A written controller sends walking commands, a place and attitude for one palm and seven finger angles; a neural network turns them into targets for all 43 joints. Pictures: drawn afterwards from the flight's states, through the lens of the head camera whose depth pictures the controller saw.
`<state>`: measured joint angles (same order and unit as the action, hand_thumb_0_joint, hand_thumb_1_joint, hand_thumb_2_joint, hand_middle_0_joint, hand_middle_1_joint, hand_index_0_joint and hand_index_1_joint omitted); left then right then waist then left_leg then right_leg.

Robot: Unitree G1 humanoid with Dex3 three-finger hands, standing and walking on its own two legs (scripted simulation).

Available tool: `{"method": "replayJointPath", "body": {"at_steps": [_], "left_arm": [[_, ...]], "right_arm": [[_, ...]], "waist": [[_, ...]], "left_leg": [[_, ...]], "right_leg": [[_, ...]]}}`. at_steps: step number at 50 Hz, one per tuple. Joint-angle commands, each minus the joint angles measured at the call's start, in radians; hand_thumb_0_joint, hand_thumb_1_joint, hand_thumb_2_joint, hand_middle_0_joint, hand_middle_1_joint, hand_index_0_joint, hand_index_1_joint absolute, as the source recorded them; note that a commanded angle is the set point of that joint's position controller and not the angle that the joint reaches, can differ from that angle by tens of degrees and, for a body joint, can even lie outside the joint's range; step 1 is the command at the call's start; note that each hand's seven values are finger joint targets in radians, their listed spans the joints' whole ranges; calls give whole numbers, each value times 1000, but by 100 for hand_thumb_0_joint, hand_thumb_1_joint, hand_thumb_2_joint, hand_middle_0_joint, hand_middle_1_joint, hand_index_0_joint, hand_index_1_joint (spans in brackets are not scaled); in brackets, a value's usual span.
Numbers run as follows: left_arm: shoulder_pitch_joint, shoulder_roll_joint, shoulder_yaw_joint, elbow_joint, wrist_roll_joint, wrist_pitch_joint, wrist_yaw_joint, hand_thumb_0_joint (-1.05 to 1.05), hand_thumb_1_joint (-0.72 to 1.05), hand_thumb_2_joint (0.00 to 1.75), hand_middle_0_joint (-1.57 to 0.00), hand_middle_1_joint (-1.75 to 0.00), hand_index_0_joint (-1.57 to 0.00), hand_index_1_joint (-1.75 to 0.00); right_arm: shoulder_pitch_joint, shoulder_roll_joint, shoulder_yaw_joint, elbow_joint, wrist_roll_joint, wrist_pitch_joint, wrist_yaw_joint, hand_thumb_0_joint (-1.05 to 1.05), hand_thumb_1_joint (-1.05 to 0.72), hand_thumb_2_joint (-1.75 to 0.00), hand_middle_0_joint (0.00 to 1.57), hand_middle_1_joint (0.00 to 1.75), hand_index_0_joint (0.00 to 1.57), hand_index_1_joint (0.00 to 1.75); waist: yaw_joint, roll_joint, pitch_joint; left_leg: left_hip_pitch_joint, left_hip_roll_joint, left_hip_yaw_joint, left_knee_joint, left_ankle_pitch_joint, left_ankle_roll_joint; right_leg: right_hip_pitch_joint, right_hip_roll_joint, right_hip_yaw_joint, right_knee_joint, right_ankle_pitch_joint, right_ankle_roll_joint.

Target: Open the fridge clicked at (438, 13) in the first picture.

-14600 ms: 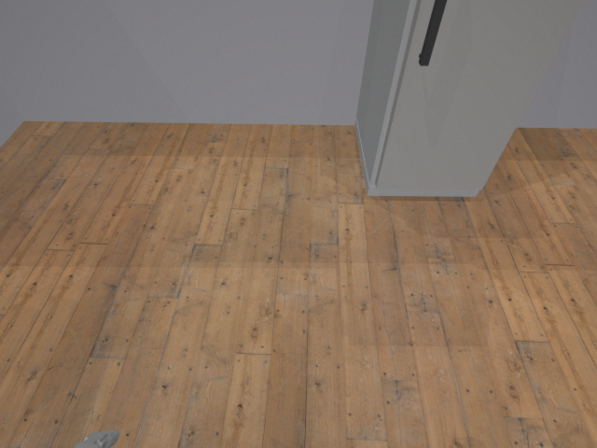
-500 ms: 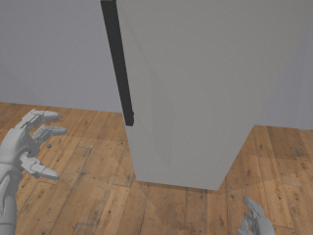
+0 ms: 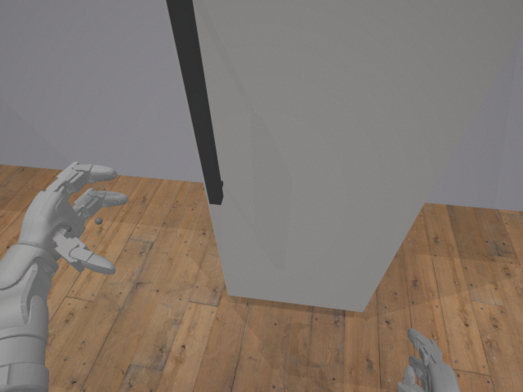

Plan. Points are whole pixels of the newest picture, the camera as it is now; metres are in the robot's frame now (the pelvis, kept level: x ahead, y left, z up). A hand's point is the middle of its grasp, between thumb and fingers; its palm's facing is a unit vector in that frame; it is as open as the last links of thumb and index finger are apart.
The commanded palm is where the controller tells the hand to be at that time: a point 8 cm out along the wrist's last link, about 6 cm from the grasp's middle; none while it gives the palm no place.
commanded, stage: move the hooked fingers beside the handle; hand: left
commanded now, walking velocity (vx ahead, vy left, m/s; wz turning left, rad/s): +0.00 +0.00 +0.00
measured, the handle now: (205, 116) +0.53 +0.15 +0.15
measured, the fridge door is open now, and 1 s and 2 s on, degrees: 0 0 0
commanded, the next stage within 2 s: none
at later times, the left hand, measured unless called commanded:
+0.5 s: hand (125, 194) +0.36 +0.24 +0.12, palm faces -0.04 -1.00 -0.02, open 14.0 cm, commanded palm +0.35 +0.29 +0.12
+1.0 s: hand (150, 165) +0.44 +0.23 +0.11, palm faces -0.07 -1.00 +0.00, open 14.0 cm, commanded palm +0.42 +0.28 +0.11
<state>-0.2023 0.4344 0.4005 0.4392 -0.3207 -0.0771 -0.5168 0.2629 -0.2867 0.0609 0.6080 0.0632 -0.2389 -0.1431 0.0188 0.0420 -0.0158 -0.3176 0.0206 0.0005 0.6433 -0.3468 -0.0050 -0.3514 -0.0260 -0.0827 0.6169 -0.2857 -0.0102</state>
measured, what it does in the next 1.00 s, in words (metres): stands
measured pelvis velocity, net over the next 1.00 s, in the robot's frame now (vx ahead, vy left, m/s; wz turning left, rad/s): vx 0.01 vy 0.01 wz -0.03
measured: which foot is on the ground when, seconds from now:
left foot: down 0.00-1.00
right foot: down 0.00-1.00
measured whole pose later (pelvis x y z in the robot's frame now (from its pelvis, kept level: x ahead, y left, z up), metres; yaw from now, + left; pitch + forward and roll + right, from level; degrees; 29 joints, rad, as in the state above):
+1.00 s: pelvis +0.01 +0.01 -0.01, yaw -2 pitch +9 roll -1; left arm -0.67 0.50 0.38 0.95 -0.21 -0.20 -0.44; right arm 0.36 -0.30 0.04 0.63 0.05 -0.09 -0.09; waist -0.07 0.02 -0.04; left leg -0.48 0.03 0.03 0.71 -0.38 0.01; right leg -0.53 -0.02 -0.05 0.67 -0.29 0.00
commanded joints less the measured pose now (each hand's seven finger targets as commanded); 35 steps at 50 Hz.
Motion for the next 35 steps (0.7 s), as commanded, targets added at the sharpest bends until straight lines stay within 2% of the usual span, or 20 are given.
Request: {"method": "replayJointPath", "body": {"at_steps": [1, 3, 4, 5, 6, 7, 9, 10, 12, 14, 15, 20, 22, 24, 25, 27, 29, 30, 34, 35], "left_arm": [[-322, 285, 98, -180, -19, -58, 10, 0, -50, 30, -30, -120, -30, -120], [-327, 290, 104, -162, -10, -55, 21, 0, -50, 30, -30, -120, -30, -120], [-350, 284, 97, -170, -7, -60, 30, 0, -50, 30, -30, -120, -30, -120], [-344, 281, 99, -169, -12, -64, 34, 0, -50, 30, -30, -120, -30, -120], [-350, 278, 93, -182, -8, -70, 37, 0, -50, 30, -30, -120, -30, -120], [-337, 266, 90, -171, -7, -68, 42, 0, -50, 30, -30, -120, -30, -120], [-378, 250, 67, -164, 3, -71, 52, 0, -50, 30, -30, -120, -30, -120], [-395, 243, 57, -169, 0, -73, 53, 0, -50, 30, -30, -120, -30, -120], [-386, 280, 94, -139, 6, -71, 59, 0, -50, 30, -30, -120, -30, -120], [-393, 255, 74, -135, 11, -75, 63, 0, -50, 30, -30, -120, -30, -120], [-410, 267, 79, -123, 8, -76, 64, 0, -50, 30, -30, -120, -30, -120], [-519, 255, 43, -108, 21, -95, 63, 0, -50, 30, -30, -120, -30, -120], [-526, 260, 48, -70, 25, -97, 66, 0, -50, 30, -30, -120, -30, -120], [-573, 229, 15, -39, 29, -99, 70, 0, -50, 30, -30, -120, -30, -120], [-574, 258, 38, -18, 28, -101, 72, 0, -50, 30, -30, -120, -30, -120], [-620, 251, 22, 24, 38, -102, 72, 0, -50, 30, -30, -120, -30, -120], [-639, 259, 22, 34, 50, -109, 80, 0, -50, 30, -30, -120, -30, -120], [-651, 277, 34, 59, 52, -111, 84, 0, -50, 30, -30, -120, -30, -120], [-763, 289, 22, 137, 68, -134, 91, 0, -50, 30, -30, -120, -30, -120], [-765, 294, 25, 162, 67, -140, 91, 0, -50, 30, -30, -120, -30, -120]], "right_arm": [[-60, -124, -51, -155, -1, -52, 1, 0, -90, -90, 20, 30, 20, 30], [-56, -123, -51, -156, -1, -44, 5, 0, -90, -90, 20, 30, 20, 30], [-53, -121, -52, -157, 0, -42, 7, 0, -90, -90, 20, 30, 20, 30], [-49, -122, -52, -160, -4, -40, 10, 0, -90, -90, 20, 30, 20, 30], [-48, -121, -54, -162, -2, -39, 12, 0, -90, -90, 20, 30, 20, 30], [-43, -120, -53, -165, -3, -36, 14, 0, -90, -90, 20, 30, 20, 30], [-34, -121, -55, -158, -1, -30, 14, 0, -90, -90, 20, 30, 20, 30], [-34, -122, -55, -158, -3, -29, 15, 0, -90, -90, 20, 30, 20, 30], [-22, -127, -58, -150, -4, -22, 16, 0, -90, -90, 20, 30, 20, 30], [-23, -123, -59, -153, -3, -18, 17, 0, -90, -90, 20, 30, 20, 30], [-20, -128, -57, -149, -4, -14, 18, 0, -90, -90, 20, 30, 20, 30], [-4, -128, -59, -135, -4, 0, 16, 0, -90, -90, 20, 30, 20, 30], [2, -130, -61, -130, -3, 4, 16, 0, -90, -90, 20, 30, 20, 30], [8, -129, -61, -125, -3, 8, 15, 0, -90, -90, 20, 30, 20, 30], [13, -135, -61, -123, -5, 12, 16, 0, -90, -90, 20, 30, 20, 30], [21, -136, -61, -116, -4, 21, 18, 0, -90, -90, 20, 30, 20, 30], [27, -135, -63, -118, -6, 28, 21, 0, -90, -90, 20, 30, 20, 30], [30, -138, -61, -117, -7, 33, 23, 0, -90, -90, 20, 30, 20, 30], [55, -144, -62, -100, -8, 49, 26, 0, -90, -90, 20, 30, 20, 30], [61, -147, -62, -102, -11, 54, 28, 0, -90, -90, 20, 30, 20, 30]], "waist": [[-3, 5, -237], [-2, 32, -227], [-7, 32, -226], [-1, 1, -236], [-2, 30, -250], [-2, 24, -250], [-16, 26, -242], [-14, 11, -247], [-12, 3, -259], [-14, 10, -254], [-15, -19, -243], [-33, 34, -271], [-34, 26, -266], [-47, 10, -262], [-41, -23, -260], [-53, -18, -264], [-47, 15, -293], [-45, 13, -285], [-69, 1, -287], [-64, -29, -298]], "left_leg": [[17, -30, -13, -105, 208, 29], [8, -31, -8, -106, 216, 25], [12, -29, -9, -109, 211, 24], [11, -27, -9, -104, 234, 26], [20, -26, -7, -108, 240, 25], [20, -26, -6, -108, 238, 26], [20, -25, -6, -111, 232, 24], [23, -25, -5, -107, 246, 26], [15, -25, -2, -107, 242, 26], [15, -25, -1, -109, 237, 26], [5, -23, -1, -106, 240, 28], [23, -25, 0, -96, 250, 26], [17, -25, -4, -97, 240, 26], [17, -24, -6, -96, 218, 26], [2, -24, -7, -89, 227, 29], [-8, -25, -5, -89, 215, 28], [-2, -26, -6, -83, 227, 26], [-12, -26, -4, -75, 235, 27], [-34, -24, -9, -68, 209, 27], [-45, -24, -9, -60, 220, 30]], "right_leg": [[118, 16, 46, -75, 183, -10], [112, 15, 41, -71, 194, -12], [103, 17, 39, -72, 186, -12], [123, 20, 41, -67, 209, -14], [121, 19, 41, -65, 216, -14], [116, 21, 40, -64, 217, -14], [98, 22, 37, -64, 212, -12], [108, 22, 39, -63, 226, -15], [116, 21, 43, -63, 234, -13], [107, 20, 42, -62, 228, -13], [112, 22, 43, -65, 232, -14], [96, 21, 46, -58, 241, -17], [86, 21, 45, -56, 235, -17], [60, 22, 42, -58, 212, -15], [76, 23, 45, -56, 222, -17], [63, 20, 46, -52, 218, -14], [64, 19, 47, -43, 227, -17], [66, 20, 49, -39, 235, -19], [35, 20, 49, -34, 212, -17], [52, 22, 51, -27, 225, -18]]}}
